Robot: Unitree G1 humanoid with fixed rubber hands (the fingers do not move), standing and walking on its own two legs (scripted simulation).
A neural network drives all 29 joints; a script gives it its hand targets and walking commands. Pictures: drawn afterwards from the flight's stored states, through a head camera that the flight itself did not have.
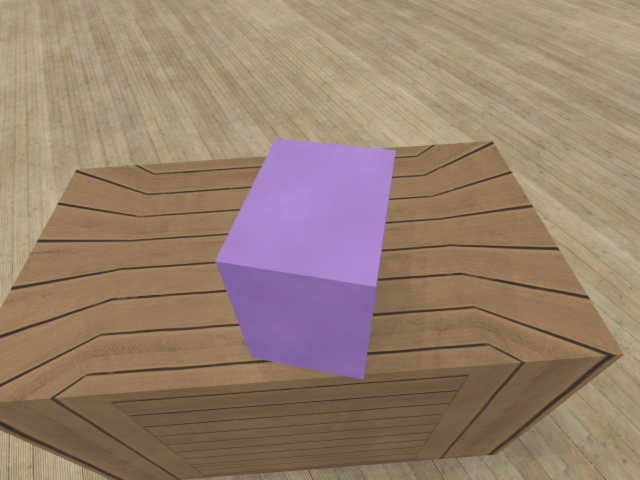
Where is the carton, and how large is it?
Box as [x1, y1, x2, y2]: [215, 138, 395, 379]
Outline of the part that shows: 276,138 215,262 252,357 363,379 395,150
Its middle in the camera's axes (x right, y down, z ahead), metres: +0.00 +0.03 +0.59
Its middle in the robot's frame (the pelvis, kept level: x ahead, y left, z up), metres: +0.44 +0.00 +0.01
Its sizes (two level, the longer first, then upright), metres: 0.238 0.179 0.249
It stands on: a pedestal, 0.64 m high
